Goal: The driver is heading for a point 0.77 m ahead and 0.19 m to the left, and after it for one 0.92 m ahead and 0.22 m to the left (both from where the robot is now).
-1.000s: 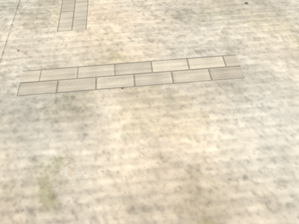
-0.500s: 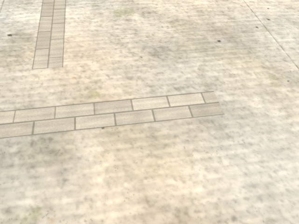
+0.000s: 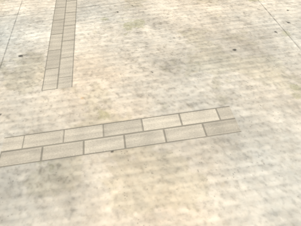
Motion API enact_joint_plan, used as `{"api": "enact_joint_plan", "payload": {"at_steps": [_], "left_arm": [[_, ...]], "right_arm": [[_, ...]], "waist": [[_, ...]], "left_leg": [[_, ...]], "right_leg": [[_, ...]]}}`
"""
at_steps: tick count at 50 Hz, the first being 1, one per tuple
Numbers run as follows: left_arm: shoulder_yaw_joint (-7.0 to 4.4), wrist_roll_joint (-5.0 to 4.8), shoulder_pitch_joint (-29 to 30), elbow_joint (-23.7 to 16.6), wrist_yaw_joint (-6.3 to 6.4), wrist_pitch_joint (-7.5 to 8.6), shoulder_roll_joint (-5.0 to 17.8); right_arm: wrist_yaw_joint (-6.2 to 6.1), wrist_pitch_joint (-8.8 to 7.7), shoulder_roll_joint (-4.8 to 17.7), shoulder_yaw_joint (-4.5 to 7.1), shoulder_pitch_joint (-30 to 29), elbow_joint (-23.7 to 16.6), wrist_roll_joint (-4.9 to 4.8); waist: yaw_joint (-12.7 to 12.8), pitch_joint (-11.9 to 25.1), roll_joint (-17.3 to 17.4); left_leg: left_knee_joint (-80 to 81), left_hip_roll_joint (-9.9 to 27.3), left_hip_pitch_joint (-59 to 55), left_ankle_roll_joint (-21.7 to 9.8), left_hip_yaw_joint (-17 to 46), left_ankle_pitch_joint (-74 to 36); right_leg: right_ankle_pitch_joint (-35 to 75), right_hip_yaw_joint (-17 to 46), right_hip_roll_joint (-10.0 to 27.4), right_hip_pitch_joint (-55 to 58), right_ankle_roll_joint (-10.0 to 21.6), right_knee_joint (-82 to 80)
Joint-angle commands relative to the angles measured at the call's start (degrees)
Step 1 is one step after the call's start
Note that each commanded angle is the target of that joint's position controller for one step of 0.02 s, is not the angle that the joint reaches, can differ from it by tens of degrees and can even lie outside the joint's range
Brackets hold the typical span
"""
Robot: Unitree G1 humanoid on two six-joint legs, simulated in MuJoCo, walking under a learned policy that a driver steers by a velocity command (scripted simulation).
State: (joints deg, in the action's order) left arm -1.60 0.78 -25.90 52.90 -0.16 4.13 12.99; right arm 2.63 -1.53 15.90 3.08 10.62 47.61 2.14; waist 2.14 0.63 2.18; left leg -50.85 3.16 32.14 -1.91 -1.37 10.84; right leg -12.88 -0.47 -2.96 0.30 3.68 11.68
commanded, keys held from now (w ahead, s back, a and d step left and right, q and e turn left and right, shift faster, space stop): w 0.68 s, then w+q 0.32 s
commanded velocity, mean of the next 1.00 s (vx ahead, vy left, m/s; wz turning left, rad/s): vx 0.49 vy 0.00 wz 0.09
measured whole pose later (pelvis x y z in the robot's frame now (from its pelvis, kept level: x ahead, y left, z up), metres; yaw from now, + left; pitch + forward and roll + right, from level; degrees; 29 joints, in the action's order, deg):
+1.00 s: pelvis +0.56 +0.00 +0.00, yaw +7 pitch -1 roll +0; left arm -2.9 0.9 -17.4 55.3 0.4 5.7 12.3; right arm 1.4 -1.1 14.3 3.8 14.9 54.3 1.5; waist -0.2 -2.8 2.2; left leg -63.1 4.3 32.0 -4.3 0.6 12.1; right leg -11.0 -10.7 -1.5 -6.6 4.3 17.8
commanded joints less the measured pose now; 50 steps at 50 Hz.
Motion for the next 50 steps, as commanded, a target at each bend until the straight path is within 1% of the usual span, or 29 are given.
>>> {"api": "enact_joint_plan", "payload": {"at_steps": [1,4,7,9,10,11,12,13,14,15,16,18,21,24,28,33,35,36,37,38,39,40,41,42,43,44,45,48,50], "left_arm": [[-1.35,-0.09,-2.0,-0.7,0.09,0.97,6.9],[-1.45,0.15,-3.7,0.9,0.2,1.07,7.7],[-1.61,0.19,-3.6,2.2,0.55,1.0,8.6],[-1.81,0.23,-1.9,2.7,0.78,0.94,9.6],[-1.9,0.17,-1.2,3.0,0.82,0.69,9.9],[-1.63,0.11,-1.2,2.8,0.83,0.62,9.3],[-0.47,-0.76,-3.9,0.7,0.56,0.61,4.6],[-0.91,-1.17,-7.0,1.2,0.29,0.65,4.2],[-1.95,0.12,-1.8,0.3,0.4,0.42,8.1],[-1.87,0.26,2.4,-0.6,-0.04,0.7,7.6],[-1.56,0.16,3.7,-0.7,-0.27,0.71,5.8],[-1.23,1.4,2.1,0.2,-0.83,-0.71,4.0],[-1.19,1.47,5.1,-0.6,-1.53,-1.81,3.2],[-1.12,1.37,13.6,-3.3,-1.8,-2.06,3.4],[-0.32,0.79,22.7,-6.0,-2.08,-1.66,2.1],[-0.36,0.72,29.0,-8.3,-1.77,-1.34,3.1],[-0.73,0.79,28.1,-8.5,-1.52,-0.89,3.8],[-1.14,0.81,24.6,-7.6,-1.18,-0.55,4.4],[-1.78,0.96,17.3,-5.3,-0.69,-0.05,5.5],[-2.78,1.83,6.7,-2.1,0.02,0.73,7.8],[-4.28,3.47,-2.0,-1.3,0.97,1.13,13.9],[-4.83,2.59,-1.2,-1.3,0.48,0.39,15.8],[-3.9,1.04,4.6,-2.1,0.27,-0.09,11.1],[-2.88,0.64,9.9,-2.9,0.12,0.16,7.4],[-2.32,0.76,12.2,-2.9,0.01,0.54,5.2],[-1.97,0.51,12.5,-2.3,0.27,0.88,4.0],[-1.75,0.35,12.1,-1.7,0.5,1.22,3.3],[-2.0,-0.17,9.0,-0.1,0.63,2.6,4.1],[-2.07,0.07,7.3,0.5,0.72,2.84,4.2]], "right_arm": [[0.21,-0.51,1.6,-0.28,-9.0,-5.7,-0.12],[0.28,-0.54,1.3,-0.81,-14.0,-7.5,-0.58],[-0.16,-0.63,2.1,-0.7,-14.5,-8.1,-0.61],[-1.0,-0.95,3.2,-0.04,-8.4,-6.3,-0.46],[-1.6,-1.34,4.2,0.61,-0.4,-3.6,-0.32],[-2.36,-1.94,6.5,1.6,9.7,-0.4,0.48],[-3.07,-2.29,12.3,2.99,17.9,0.5,1.84],[-2.58,-1.66,13.4,3.29,17.6,1.1,0.14],[-2.37,-1.36,10.7,2.81,10.3,0.2,-1.29],[-2.21,-1.65,6.7,1.77,5.3,-0.5,-1.52],[-2.05,-2.12,4.1,1.04,3.3,-0.2,-1.26],[-2.2,-3.01,2.2,0.36,3.4,1.4,-1.3],[-2.11,-4.18,3.1,0.54,7.3,3.7,-1.62],[-2.09,-4.21,3.1,0.41,10.7,5.5,-1.69],[-2.18,-4.27,3.2,0.2,14.2,7.2,-1.76],[-3.08,-3.83,3.9,0.17,18.3,9.7,-1.05],[-3.49,-3.56,4.3,0.25,17.8,10.1,-0.77],[-3.62,-3.46,4.9,0.34,16.9,10.2,-0.64],[-3.54,-3.3,5.4,0.42,15.8,10.1,-0.66],[-3.36,-3.32,4.7,0.12,15.1,9.6,-1.06],[-2.91,-3.54,0.4,-1.06,16.9,7.0,-2.62],[-3.07,-3.15,-1.3,-0.94,22.4,7.8,-3.59],[-3.44,-2.53,4.4,0.68,16.5,7.9,-2.19],[-3.01,-2.74,3.3,0.69,13.0,6.9,-2.08],[-2.77,-2.5,1.6,0.56,11.9,7.0,-1.94],[-2.4,-1.75,1.0,0.7,11.9,7.2,-1.0],[-1.88,-0.9,-0.1,0.62,12.8,7.4,-0.54],[-1.0,0.57,-1.4,0.75,9.6,5.8,-0.48],[-0.64,0.95,-1.4,0.76,5.4,4.3,-0.48]], "waist": [[0.6,-6.7,-7.6],[1.6,-7.7,-8.0],[0.6,-8.0,-7.7],[-2.7,-4.8,-7.7],[-6.4,-0.5,-6.6],[-10.1,5.3,-5.0],[-11.0,13.9,4.5],[-8.7,18.9,12.8],[-6.2,8.9,5.3],[-4.9,2.3,1.4],[-3.1,-1.1,-0.1],[-0.5,-2.3,1.3],[0.1,-3.4,0.9],[-1.4,-5.9,0.5],[-3.6,-6.6,0.6],[-5.1,-7.2,0.9],[-4.1,-6.7,1.1],[-2.2,-5.0,1.6],[1.0,-1.2,1.2],[5.2,4.9,-0.7],[6.4,14.0,-8.9],[3.7,19.0,-16.3],[2.4,10.5,-6.3],[0.7,3.2,-5.2],[-0.6,0.1,-4.8],[-1.8,-1.9,-5.8],[-2.9,-2.3,-6.7],[-3.8,-3.3,-6.1],[-3.5,-4.5,-6.1]], "left_leg": [[4.7,0.5,9.0,1.5,-1.8,-4.8],[12.4,-0.6,4.6,0.7,-3.0,-7.3],[16.5,-1.7,0.0,-1.8,-3.7,-6.0],[18.5,-4.5,-9.1,-4.0,-4.6,-2.7],[21.2,-6.3,-18.7,-5.3,-5.4,-2.9],[21.7,-3.7,-32.9,-7.1,-2.3,-1.8],[24.1,13.1,-48.2,-11.0,18.8,10.1],[35.5,21.6,-51.8,-16.4,44.4,13.3],[36.7,18.7,-43.6,-14.8,37.6,16.4],[37.9,16.5,-35.0,-13.8,29.1,13.2],[39.9,13.6,-28.7,-12.1,22.8,7.2],[41.8,9.9,-22.3,-10.2,15.2,-1.1],[44.1,8.8,-21.7,-11.1,10.8,-7.2],[46.0,7.5,-23.9,-10.9,7.8,-9.2],[45.3,5.9,-26.0,-9.4,4.0,-16.1],[41.9,8.9,-35.6,-9.3,4.0,-24.3],[37.7,9.7,-38.0,-8.7,4.2,-33.1],[33.2,9.5,-37.9,-8.0,4.1,-41.1],[24.9,8.2,-36.7,-7.2,3.5,-45.6],[12.7,5.6,-29.3,-6.2,2.0,-38.7],[-6.8,0.4,-13.5,-4.3,-0.9,-15.2],[-20.5,-7.6,-0.2,-3.6,0.7,21.0],[-22.4,-3.1,2.8,-4.4,5.3,15.3],[-20.0,-1.0,2.4,-4.5,5.2,9.8],[-17.7,0.7,0.5,-4.3,4.8,6.8],[-16.2,1.6,-1.3,-3.8,4.6,5.5],[-15.6,2.0,-2.8,-3.2,4.2,4.7],[-14.7,2.5,0.6,-2.4,3.1,1.0],[-12.3,3.0,4.5,-1.8,2.4,-3.2]], "right_leg": [[14.6,8.2,12.9,0.4,7.3,-5.4],[20.1,6.4,13.3,-0.3,7.0,-4.6],[27.0,6.0,15.4,1.6,6.5,-2.7],[43.4,4.1,15.4,2.8,5.0,5.1],[49.2,2.2,13.9,1.8,4.0,14.7],[42.4,0.6,11.5,-5.6,3.0,27.6],[17.3,-2.4,6.3,-20.3,1.4,48.1],[-16.3,1.7,-2.7,-31.8,0.8,62.5],[-12.1,5.3,2.0,-36.6,1.8,65.2],[-7.0,4.5,4.5,-36.5,2.1,62.7],[-4.3,3.9,6.7,-34.1,2.1,58.7],[-3.1,3.3,8.2,-28.8,1.0,54.5],[-0.3,1.6,9.0,-31.3,-0.4,50.6],[6.3,0.1,10.1,-37.5,-2.0,43.0],[13.8,-2.4,8.5,-35.6,-2.6,30.0],[12.0,-3.2,6.6,-35.7,-0.6,22.6],[7.2,-3.6,5.1,-32.1,1.0,20.3],[4.5,-3.9,3.4,-26.8,1.8,19.0],[3.8,-4.6,1.6,-17.9,2.9,16.2],[5.4,-1.8,4.2,-2.8,4.7,14.5],[-2.1,17.6,20.8,14.5,8.5,12.9],[-2.6,38.0,30.7,20.4,13.5,5.5],[-7.5,31.5,26.6,12.3,10.7,4.2],[-5.3,22.8,24.2,3.4,8.7,1.7],[-1.4,16.6,21.6,-2.1,6.6,-0.5],[2.5,11.6,19.6,-5.9,5.0,-1.6],[4.9,8.0,18.5,-8.0,4.1,-2.3],[12.2,1.5,17.7,-8.1,4.0,-3.7],[14.6,-2.0,17.1,-7.3,3.9,-4.4]]}}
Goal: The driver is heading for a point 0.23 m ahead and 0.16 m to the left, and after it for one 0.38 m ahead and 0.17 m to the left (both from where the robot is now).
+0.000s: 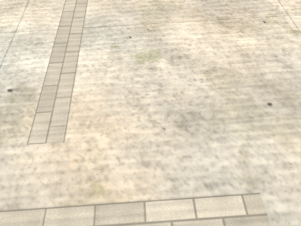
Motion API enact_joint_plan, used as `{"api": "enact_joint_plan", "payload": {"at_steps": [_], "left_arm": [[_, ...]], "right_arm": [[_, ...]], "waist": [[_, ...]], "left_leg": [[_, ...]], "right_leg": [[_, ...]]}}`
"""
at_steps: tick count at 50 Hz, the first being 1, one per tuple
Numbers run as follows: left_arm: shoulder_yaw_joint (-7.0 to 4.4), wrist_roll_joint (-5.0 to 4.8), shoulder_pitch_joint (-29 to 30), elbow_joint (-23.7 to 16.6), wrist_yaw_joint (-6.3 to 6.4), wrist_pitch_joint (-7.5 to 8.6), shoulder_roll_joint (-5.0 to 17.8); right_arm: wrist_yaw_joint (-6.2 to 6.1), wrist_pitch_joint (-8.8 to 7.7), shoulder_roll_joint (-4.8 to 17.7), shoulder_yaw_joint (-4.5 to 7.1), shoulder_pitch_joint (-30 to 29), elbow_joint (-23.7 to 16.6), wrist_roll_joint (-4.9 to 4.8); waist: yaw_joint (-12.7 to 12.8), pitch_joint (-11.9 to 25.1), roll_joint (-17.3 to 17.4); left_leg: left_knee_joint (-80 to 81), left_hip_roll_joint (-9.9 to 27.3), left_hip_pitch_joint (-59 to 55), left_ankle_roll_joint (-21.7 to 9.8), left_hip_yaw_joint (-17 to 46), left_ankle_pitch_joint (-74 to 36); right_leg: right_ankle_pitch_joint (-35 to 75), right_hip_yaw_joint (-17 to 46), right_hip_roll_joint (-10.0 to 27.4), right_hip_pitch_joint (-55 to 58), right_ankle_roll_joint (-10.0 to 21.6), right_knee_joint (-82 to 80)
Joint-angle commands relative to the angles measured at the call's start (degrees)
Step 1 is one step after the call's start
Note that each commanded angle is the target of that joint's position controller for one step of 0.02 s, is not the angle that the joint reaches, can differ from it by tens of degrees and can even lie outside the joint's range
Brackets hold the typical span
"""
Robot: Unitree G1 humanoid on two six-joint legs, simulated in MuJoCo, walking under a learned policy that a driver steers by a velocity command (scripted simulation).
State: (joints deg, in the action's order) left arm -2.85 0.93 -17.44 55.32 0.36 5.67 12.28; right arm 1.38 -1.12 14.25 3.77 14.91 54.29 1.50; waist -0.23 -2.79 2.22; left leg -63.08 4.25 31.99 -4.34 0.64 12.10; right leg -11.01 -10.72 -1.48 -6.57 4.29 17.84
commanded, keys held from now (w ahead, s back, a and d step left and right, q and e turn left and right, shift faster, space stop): w+q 0.08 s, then q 0.30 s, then no key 0.62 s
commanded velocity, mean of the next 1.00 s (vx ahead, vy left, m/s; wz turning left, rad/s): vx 0.16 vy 0.00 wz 0.32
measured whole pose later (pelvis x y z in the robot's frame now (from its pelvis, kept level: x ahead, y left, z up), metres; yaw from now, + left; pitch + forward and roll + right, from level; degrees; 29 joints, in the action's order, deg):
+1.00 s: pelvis +0.25 +0.01 +0.00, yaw +18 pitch -1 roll +0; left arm -0.9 0.7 -14.8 55.4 2.1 0.5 10.6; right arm -1.0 0.1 11.8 1.2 13.2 55.9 0.6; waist -0.9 -0.5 1.5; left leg -20.1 -5.4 11.4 -4.0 2.7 7.6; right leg -13.7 0.1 -1.1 -7.1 1.0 21.5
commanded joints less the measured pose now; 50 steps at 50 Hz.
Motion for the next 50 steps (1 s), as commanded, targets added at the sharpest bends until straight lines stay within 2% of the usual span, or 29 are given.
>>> {"api": "enact_joint_plan", "payload": {"at_steps": [1,4,6,8,11,12,13,14,15,16,17,18,19,20,21,23,27,31,35,38,40,41,42,43,44,45,46,48,50], "left_arm": [[-0.76,0.03,-2.0,-1.5,0.23,1.3,4.8],[-0.57,0.1,-3.2,-0.8,0.43,1.29,4.8],[-0.57,-0.12,-3.9,-0.4,0.92,1.14,5.5],[-0.73,-0.18,-5.8,0.4,1.42,0.65,6.5],[-1.48,-0.28,-4.4,0.1,2.49,-0.57,8.5],[-1.78,-0.3,-3.8,-0.3,2.61,-1.18,9.1],[-2.0,-0.61,-2.8,-0.9,2.4,-1.73,9.4],[-1.93,-0.84,-4.0,-2.3,2.03,-1.83,8.5],[-1.19,-1.69,-10.4,-4.8,1.66,-2.3,3.3],[-1.34,-0.53,-7.1,-5.6,1.39,-2.6,6.6],[-1.09,-0.73,-2.8,-6.6,1.32,-2.7,5.6],[-1.13,-0.34,-0.5,-6.8,1.39,-2.75,5.6],[-1.37,0.54,0.9,-7.5,1.45,-3.4,6.1],[-1.41,1.37,-0.9,-7.0,1.48,-4.59,5.9],[-1.33,1.46,-2.3,-6.5,1.5,-5.68,5.3],[-1.1,0.87,-3.4,-6.2,1.36,-6.63,4.2],[-1.42,0.77,0.9,-7.2,1.4,-7.68,5.4],[-1.54,0.46,4.6,-7.8,1.48,-8.25,5.8],[-1.18,0.01,5.1,-7.2,1.73,-8.13,5.1],[-0.86,-0.49,3.9,-6.3,2.18,-7.76,4.7],[-0.56,-0.74,1.1,-5.0,2.59,-7.33,3.9],[-0.29,-0.65,-1.0,-4.0,2.76,-6.88,3.4],[-0.3,-0.08,-1.7,-3.5,2.94,-6.19,4.5],[-0.45,1.04,-2.1,-3.7,3.04,-5.55,7.3],[-0.28,0.47,3.9,-4.3,2.47,-5.28,8.4],[0.56,0.37,6.2,-4.5,1.84,-4.83,5.1],[0.86,0.11,5.8,-4.0,1.51,-4.46,4.5],[0.77,-0.33,3.1,-2.3,1.79,-4.34,5.4],[0.75,-0.56,1.5,-0.9,1.99,-4.42,5.3]], "right_arm": [[0.8,0.57,0.2,0.0,-1.1,-3.3,0.1],[1.38,0.23,-0.4,-0.61,-7.6,-5.9,0.01],[1.58,0.01,-1.2,-1.22,-11.2,-7.3,0.23],[1.63,-0.2,-1.0,-1.38,-12.2,-8.0,0.55],[1.21,-0.5,1.3,-0.55,-5.2,-6.6,1.17],[0.92,-0.91,2.5,0.07,-0.6,-5.5,1.28],[0.38,-1.67,4.1,0.92,5.3,-3.7,1.63],[-0.46,-2.31,9.1,2.39,8.7,-3.3,1.83],[-0.89,-1.39,15.1,3.94,5.2,-5.2,0.79],[-1.24,-0.22,15.2,4.16,7.6,-6.6,-1.56],[-1.93,0.43,12.2,3.5,2.8,-7.4,-1.59],[-2.17,0.75,8.3,2.43,-1.0,-7.8,-1.85],[-2.4,0.83,6.3,1.84,-2.4,-7.6,-2.06],[-2.49,0.74,4.9,1.39,-3.1,-7.8,-1.95],[-2.27,0.38,4.8,1.19,-3.0,-7.9,-1.4],[-1.87,-0.36,6.4,1.46,-2.5,-7.9,-0.65],[-1.83,-0.08,6.7,1.28,-1.0,-7.5,-0.51],[-2.17,0.63,6.4,0.91,0.3,-6.9,-0.32],[-2.37,0.88,5.8,0.4,0.5,-6.0,0.15],[-2.44,1.14,5.7,0.06,0.0,-5.3,0.4],[-2.69,1.36,5.5,-0.24,-0.6,-4.7,0.03],[-2.91,1.49,5.3,-0.45,-0.8,-4.3,-0.4],[-2.98,1.28,4.1,-0.87,0.3,-4.0,-0.7],[-2.77,0.89,1.6,-1.59,2.2,-3.9,-1.1],[-2.68,0.89,1.0,-1.58,2.3,-3.3,-1.92],[-2.76,1.0,2.0,-1.65,1.4,-2.0,-0.92],[-2.69,0.9,2.6,-1.49,0.8,-1.2,-0.71],[-2.46,0.74,4.5,-0.99,-0.3,-0.1,-0.82],[-2.5,0.58,3.5,-1.36,0.3,1.3,-0.98]], "waist": [[-0.8,-1.8,-6.2],[0.1,-3.2,-5.9],[0.6,-4.2,-5.5],[1.1,-3.3,-6.0],[-1.9,1.1,-8.8],[-3.7,3.9,-8.7],[-6.6,7.4,-6.5],[-7.6,11.7,0.0],[-1.5,19.0,11.3],[-4.8,24.8,2.4],[-3.6,17.1,0.0],[-1.9,9.3,-2.7],[-0.3,5.9,-2.7],[1.0,5.7,-2.3],[1.5,6.6,-2.4],[2.2,8.4,-1.8],[0.6,8.0,1.3],[-1.1,6.0,2.4],[-1.6,4.3,3.2],[-1.5,3.6,3.7],[-0.1,3.6,2.9],[1.2,3.4,1.8],[0.8,3.8,-0.4],[-0.6,5.4,-6.6],[-3.7,1.3,-11.1],[-3.2,1.6,-9.5],[-2.5,2.3,-9.5],[-1.3,1.6,-8.4],[-0.9,1.3,-6.0]], "left_leg": [[2.3,2.0,5.9,0.8,-0.1,-6.6],[13.6,1.2,5.3,1.1,-2.7,-12.2],[21.3,-0.2,2.1,0.6,-6.1,-14.1],[25.2,-2.1,-0.6,-0.4,-8.8,-13.3],[27.1,-6.5,-8.0,-3.3,-10.1,-6.4],[29.2,-7.9,-12.6,-4.6,-9.4,-5.3],[35.1,-8.7,-20.3,-6.1,-8.0,-10.3],[35.7,-0.4,-31.2,-8.6,1.2,-30.1],[31.1,17.2,-48.0,-20.1,25.3,-65.1],[36.4,18.0,-46.3,-23.0,28.2,-58.9],[39.5,16.4,-39.0,-21.5,23.4,-46.4],[42.7,12.9,-29.9,-18.2,19.7,-39.6],[44.0,9.6,-24.9,-15.3,16.9,-36.7],[44.9,7.9,-21.2,-13.8,14.4,-36.1],[45.2,6.9,-19.5,-12.8,13.0,-36.5],[45.5,5.5,-18.4,-11.8,11.2,-37.4],[48.2,4.6,-19.7,-8.8,11.8,-23.6],[50.9,5.2,-21.9,-7.6,14.8,-8.1],[50.9,5.2,-21.5,-8.0,15.7,-2.4],[49.4,5.3,-20.4,-8.7,16.5,-3.7],[47.1,5.2,-20.2,-7.9,16.8,-7.5],[45.6,4.4,-18.7,-6.3,16.2,-8.8],[44.5,3.3,-16.0,-3.8,15.8,-8.0],[40.0,0.3,-14.0,-1.2,12.2,-3.7],[42.0,-6.0,-15.2,0.0,6.4,0.7],[42.9,-4.6,-21.5,0.2,6.7,-0.9],[44.4,-4.0,-24.2,0.2,8.0,-4.8],[44.3,-2.5,-25.4,-0.1,8.9,-9.1],[44.9,-1.9,-24.0,-0.1,9.3,-9.9]], "right_leg": [[13.8,6.6,15.2,-0.2,3.3,-10.7],[17.8,2.0,13.9,0.5,2.9,-10.5],[28.6,-1.3,14.1,1.2,2.6,-8.3],[38.1,-3.1,14.7,4.7,2.1,-4.3],[53.7,-4.3,15.3,8.6,1.1,8.3],[53.2,-4.1,15.4,8.5,0.9,16.3],[44.8,-4.2,14.5,5.9,-0.5,28.1],[20.4,-4.5,10.9,-4.1,-2.8,44.9],[-27.4,0.1,0.0,-24.0,-6.0,67.3],[-23.8,10.7,0.9,-26.8,-6.1,68.9],[-18.9,11.8,3.4,-29.0,-5.9,67.5],[-15.4,11.8,5.3,-28.6,-6.0,61.6],[-14.0,12.5,6.4,-27.2,-6.1,56.7],[-12.7,12.2,6.5,-23.7,-6.2,54.1],[-11.9,11.9,6.0,-21.3,-6.2,52.5],[-10.0,11.5,5.4,-19.6,-6.3,49.5],[-6.5,12.1,5.6,-22.0,-6.5,43.3],[-6.1,13.0,5.6,-23.3,-6.6,36.4],[-9.4,12.5,4.1,-18.7,-5.8,28.5],[-12.5,11.4,2.3,-13.3,-4.5,21.5],[-9.7,10.6,1.4,-8.1,-3.5,12.1],[-3.6,10.5,1.5,-3.4,-2.8,3.3],[1.1,14.3,4.5,1.6,-2.1,-1.5],[2.7,23.2,12.9,4.7,-0.1,-4.5],[11.0,26.5,16.8,-3.0,3.1,-4.0],[10.2,24.1,15.6,-6.4,2.8,-3.1],[5.9,21.7,12.3,-6.6,0.8,-2.9],[2.7,19.0,8.8,-5.8,-1.1,-2.8],[3.8,18.0,8.0,-3.4,-1.0,-1.8]]}}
